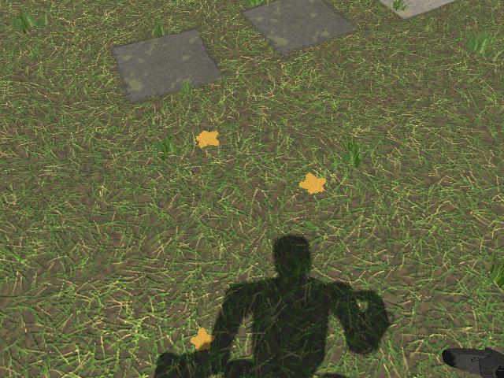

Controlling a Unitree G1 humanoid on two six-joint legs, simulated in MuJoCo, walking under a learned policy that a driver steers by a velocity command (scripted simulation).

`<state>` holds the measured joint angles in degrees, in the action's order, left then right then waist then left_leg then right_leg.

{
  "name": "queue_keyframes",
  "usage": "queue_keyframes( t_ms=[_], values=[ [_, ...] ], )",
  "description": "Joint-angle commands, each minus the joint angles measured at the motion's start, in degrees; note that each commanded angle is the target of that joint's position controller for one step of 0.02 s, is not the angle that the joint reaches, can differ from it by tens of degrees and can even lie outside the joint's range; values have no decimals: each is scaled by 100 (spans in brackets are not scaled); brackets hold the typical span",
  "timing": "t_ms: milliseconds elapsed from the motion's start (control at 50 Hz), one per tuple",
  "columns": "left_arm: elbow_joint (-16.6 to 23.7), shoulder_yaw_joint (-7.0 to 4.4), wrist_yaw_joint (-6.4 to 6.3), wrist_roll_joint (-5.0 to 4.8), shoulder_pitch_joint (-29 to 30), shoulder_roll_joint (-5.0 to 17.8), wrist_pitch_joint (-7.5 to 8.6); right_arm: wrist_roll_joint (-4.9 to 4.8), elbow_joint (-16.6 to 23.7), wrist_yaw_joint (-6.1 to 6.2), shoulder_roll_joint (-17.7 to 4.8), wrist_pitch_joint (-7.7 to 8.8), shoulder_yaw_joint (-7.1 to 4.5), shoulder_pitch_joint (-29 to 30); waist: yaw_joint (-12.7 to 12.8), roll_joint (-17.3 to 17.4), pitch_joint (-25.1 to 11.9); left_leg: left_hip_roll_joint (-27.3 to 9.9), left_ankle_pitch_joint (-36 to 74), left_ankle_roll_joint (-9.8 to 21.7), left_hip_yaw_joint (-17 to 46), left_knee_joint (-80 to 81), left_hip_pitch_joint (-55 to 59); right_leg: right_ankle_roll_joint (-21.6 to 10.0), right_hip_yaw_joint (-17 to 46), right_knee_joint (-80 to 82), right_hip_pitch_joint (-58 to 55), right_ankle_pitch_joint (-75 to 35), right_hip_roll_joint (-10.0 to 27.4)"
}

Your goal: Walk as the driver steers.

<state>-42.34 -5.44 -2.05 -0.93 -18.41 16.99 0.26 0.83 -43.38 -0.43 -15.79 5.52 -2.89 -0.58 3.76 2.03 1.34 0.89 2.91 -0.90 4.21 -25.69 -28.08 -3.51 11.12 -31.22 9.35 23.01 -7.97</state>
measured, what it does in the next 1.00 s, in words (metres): steps on the spot, turning left: right foot, then left foot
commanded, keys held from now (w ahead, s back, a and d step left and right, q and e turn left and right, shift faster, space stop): e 0.06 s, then q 0.86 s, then no key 0.08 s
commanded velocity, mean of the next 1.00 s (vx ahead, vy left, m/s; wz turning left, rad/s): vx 0.04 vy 0.00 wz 0.24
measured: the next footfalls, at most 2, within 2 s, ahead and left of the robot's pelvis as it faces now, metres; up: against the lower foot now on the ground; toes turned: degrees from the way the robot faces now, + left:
right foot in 0.32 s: +0.10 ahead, -0.12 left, +0.00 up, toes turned +2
left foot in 0.66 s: +0.11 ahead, +0.14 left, +0.00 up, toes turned +11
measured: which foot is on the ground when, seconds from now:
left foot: down 0.00-0.36, up 0.38-0.64, down 0.66-1.00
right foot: down 0.00-0.02, up 0.04-0.30, down 0.32-0.66, up 0.68-1.00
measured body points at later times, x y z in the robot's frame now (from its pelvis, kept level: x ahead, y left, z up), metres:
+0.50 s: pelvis +0.07 +0.01 +0.01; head +0.09 +0.00 +0.46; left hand +0.19 +0.29 -0.09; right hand +0.20 -0.27 -0.11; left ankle +0.08 +0.12 -0.68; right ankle +0.06 -0.12 -0.73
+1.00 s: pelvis +0.07 +0.05 +0.01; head +0.10 +0.08 +0.46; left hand +0.13 +0.37 -0.09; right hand +0.31 -0.17 -0.07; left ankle +0.07 +0.14 -0.73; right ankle +0.15 -0.10 -0.69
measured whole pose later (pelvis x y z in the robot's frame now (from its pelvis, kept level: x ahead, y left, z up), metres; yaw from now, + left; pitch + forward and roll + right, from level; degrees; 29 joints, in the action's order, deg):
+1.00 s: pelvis +0.07 +0.05 +0.01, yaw +20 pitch +3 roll -2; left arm -40.3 -4.7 -2.3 0.0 -7.9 17.0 -0.1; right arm -0.3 -37.6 1.4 -17.8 -2.2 -3.9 -9.5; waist -0.8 -0.4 1.6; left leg 5.2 -11.2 3.5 7.8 -27.6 -18.3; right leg 5.0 5.0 -46.5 27.1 19.6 -0.5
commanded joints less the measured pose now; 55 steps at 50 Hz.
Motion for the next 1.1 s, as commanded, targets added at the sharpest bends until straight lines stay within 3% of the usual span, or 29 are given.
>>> queue_keyframes(
  t_ms=[20,40,60,80,100,140,200,260,300,320,340,360,380,400,420,440,480,520,600,640,660,680,700,720,760,780,920,1040,1100],
  values=[
    [641,38,-28,154,83,103,72,194,231,97,-1236,104,-334,-1034,-543,375,-1664,-1691,3484,774,1273,-147,3180,143,235,-2360,1214,-75,273],
    [646,48,14,2,-979,253,70,153,131,83,-1278,-24,-357,-1258,-151,1750,-2450,-2948,3243,1920,3160,9,4249,376,-70,-3662,2322,2161,-34],
    [422,-82,20,-50,-1039,846,-1,4,329,79,-909,-110,-285,-903,-204,971,-2180,-2767,1712,1878,3155,228,3782,573,-1,-4298,2632,1676,444],
    [466,-139,-9,-39,-341,1028,-109,8,420,101,-596,-187,-187,-735,-423,542,-1571,-2256,815,1593,2348,315,3219,696,-222,-4503,2775,1232,565],
    [469,-129,-53,-9,-61,928,-226,48,408,91,-485,-266,-111,-548,-402,238,-1179,-1883,150,1434,1847,494,2516,751,-331,-4380,2660,978,662],
    [500,-45,-85,46,15,580,-351,87,328,51,-489,-356,-51,-268,-215,422,-651,-1366,-501,1320,1191,905,1271,755,-477,-3717,1921,633,771],
    [413,142,-55,166,-6,80,-255,27,212,-37,-458,-355,-46,-148,-181,693,-642,-936,-242,1259,644,964,920,719,-889,-1706,925,544,825],
    [392,87,-37,119,176,335,-189,-96,165,-27,-864,-416,-177,-410,-291,709,-781,-1117,-706,1354,1097,802,1278,616,-927,-450,533,-415,704],
    [330,53,-19,123,125,410,-172,-180,187,26,-909,-482,-184,-440,-189,626,-653,-1050,-1517,1138,1279,815,937,383,-1019,432,8,-1026,621],
    [395,18,-32,171,176,569,-164,-206,172,42,-837,-485,-162,-534,-192,487,-612,-946,-2026,891,1285,748,561,186,-795,546,-327,-1136,888],
    [476,-26,-70,258,92,806,-165,-157,228,29,-663,-458,-112,-519,-180,31,-623,-696,-2416,612,1063,306,47,-107,-258,691,-652,-1158,1568],
    [333,-136,-59,271,146,1073,-185,-190,366,25,-497,-434,-109,-478,-366,-1239,-439,9,-2719,317,24,-352,-140,-478,185,993,-89,-681,2009],
    [489,-105,-53,306,414,896,-150,-174,325,33,-638,-417,-153,-430,-264,-1521,-266,199,-2719,153,-313,-1250,-123,-731,584,1418,198,-926,2398],
    [580,-94,-86,342,638,838,-90,-178,322,28,-754,-430,-236,-478,-257,-1593,-218,132,-3086,87,-360,-2167,-312,-893,714,1401,181,-1717,2701],
    [644,-70,-118,314,732,752,-23,-189,224,48,-807,-499,-305,-663,-293,-1325,-246,79,-3400,-8,-255,-2985,-476,-975,597,1290,81,-2678,2749],
    [647,-60,-130,214,864,708,37,-180,199,61,-797,-571,-336,-855,-381,-1125,-253,-22,-3386,-89,-136,-3444,-712,-966,427,1134,-106,-3355,2793],
    [616,-60,-134,113,979,662,52,-202,228,57,-501,-671,-265,-923,-418,-940,-279,-172,-3110,-221,-209,-3339,-865,-806,-100,935,-396,-3924,2584],
    [580,-103,-124,100,995,727,-24,-223,372,-15,-350,-699,-187,-745,-309,-1050,-374,-219,-2777,-288,-502,-2662,-458,-706,-547,818,-368,-3931,2384],
    [493,-193,-107,9,871,949,-114,-242,603,-190,-552,-732,-234,-751,-262,-1221,-582,-58,-2175,-108,-917,-1270,468,-613,-767,479,-345,-3662,2490],
    [366,-161,-71,-59,708,817,-60,-178,492,-140,-702,-741,-334,-1202,-471,-888,-638,161,-972,187,-891,-74,1520,-161,-1153,-241,179,-2839,2256],
    [353,-105,-31,112,449,579,-19,-172,550,-48,-1254,-731,-493,-1379,-398,276,-774,-662,1038,553,399,165,2528,398,-1696,-1545,1211,-1334,1790],
    [748,44,-37,338,836,232,26,-11,713,-26,-1899,-688,-590,-1463,-462,1712,-845,-2262,2951,1896,2703,293,2964,861,-1554,-3023,2841,1792,846],
    [784,-31,-59,202,1278,545,44,111,709,-77,-1593,-570,-500,-1723,-889,904,-1300,-2388,2463,2387,2816,439,2932,820,-696,-3918,2928,1924,846],
    [771,-68,-69,79,1335,653,22,80,713,-70,-1441,-485,-443,-1450,-726,624,-971,-2073,1948,2124,2256,423,2722,731,-610,-4106,3066,1465,938],
    [611,-126,-172,147,1240,733,-35,-143,780,38,-1160,-502,-369,-897,-499,274,-633,-1542,1046,1542,1685,437,2325,709,-558,-3696,3079,570,1089],
    [595,-144,-177,155,1155,734,-48,-164,817,86,-1112,-548,-334,-772,-388,333,-629,-1357,992,1453,1512,490,2010,738,-585,-3612,2759,292,1038],
    [617,-25,-79,121,1201,406,22,-149,936,242,-1169,-684,-378,-829,-452,534,-676,-1033,-417,1400,1697,594,1856,886,-577,-1901,2229,-394,743],
    [620,-24,62,62,1117,483,116,-88,961,151,-1061,-745,-309,-770,-571,699,-627,-1070,-589,1402,2071,420,1569,754,-721,-874,1351,-234,756],
    [541,1,147,92,804,373,207,-148,945,149,-881,-772,-211,-649,-297,595,-597,-801,-509,1090,2025,122,1400,511,-837,784,403,-1310,766]
  ],
)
